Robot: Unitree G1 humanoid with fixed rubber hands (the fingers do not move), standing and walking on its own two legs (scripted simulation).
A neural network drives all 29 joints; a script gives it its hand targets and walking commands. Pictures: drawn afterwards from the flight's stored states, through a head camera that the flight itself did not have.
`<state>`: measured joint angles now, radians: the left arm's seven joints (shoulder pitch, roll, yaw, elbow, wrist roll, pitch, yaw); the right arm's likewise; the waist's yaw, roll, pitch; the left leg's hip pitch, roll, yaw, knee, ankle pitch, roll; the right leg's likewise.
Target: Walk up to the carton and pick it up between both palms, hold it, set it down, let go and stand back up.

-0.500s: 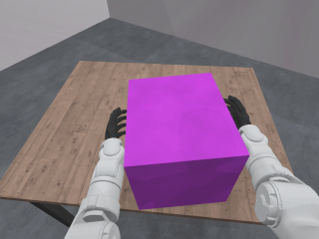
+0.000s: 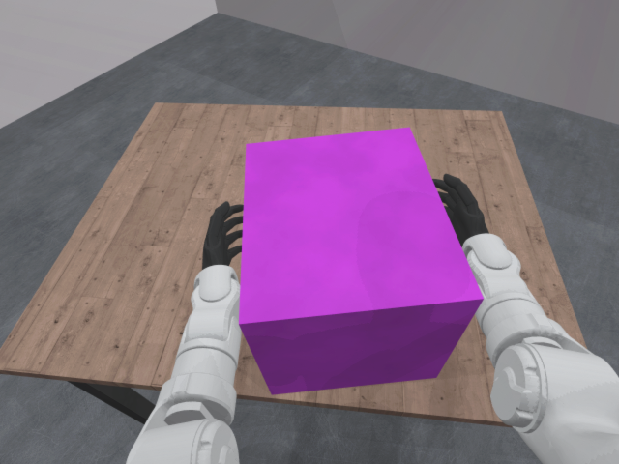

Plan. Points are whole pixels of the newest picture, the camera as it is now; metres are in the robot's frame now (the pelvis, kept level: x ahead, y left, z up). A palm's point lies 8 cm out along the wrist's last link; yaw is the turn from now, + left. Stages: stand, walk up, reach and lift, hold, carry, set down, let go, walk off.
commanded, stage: set down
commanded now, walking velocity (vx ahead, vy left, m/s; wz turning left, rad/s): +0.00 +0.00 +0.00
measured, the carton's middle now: (340, 260) +0.42 -0.01 +0.01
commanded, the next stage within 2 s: none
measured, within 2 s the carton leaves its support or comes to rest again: neither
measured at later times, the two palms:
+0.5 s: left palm (220, 263) +0.38 +0.16 +0.05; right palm (468, 236) +0.42 -0.18 +0.05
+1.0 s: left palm (221, 264) +0.38 +0.15 +0.05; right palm (468, 236) +0.42 -0.18 +0.05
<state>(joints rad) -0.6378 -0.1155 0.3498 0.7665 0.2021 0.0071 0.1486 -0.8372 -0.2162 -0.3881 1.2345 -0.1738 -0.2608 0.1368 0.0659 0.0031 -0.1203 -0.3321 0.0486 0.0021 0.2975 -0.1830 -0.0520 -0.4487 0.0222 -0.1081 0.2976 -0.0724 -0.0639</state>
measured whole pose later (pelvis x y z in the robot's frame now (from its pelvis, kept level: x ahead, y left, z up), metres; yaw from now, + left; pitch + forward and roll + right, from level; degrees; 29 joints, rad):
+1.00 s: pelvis +0.00 +0.00 +0.00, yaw -1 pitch +12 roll +1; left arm -0.63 -0.14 0.41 0.78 0.27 -0.09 0.13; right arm -0.82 -0.20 -0.49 1.22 -0.26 -0.31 0.17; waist 0.07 -0.01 -0.10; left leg -0.33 0.04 0.02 0.29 -0.18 -0.04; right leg -0.45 0.02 -0.10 0.30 -0.07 -0.06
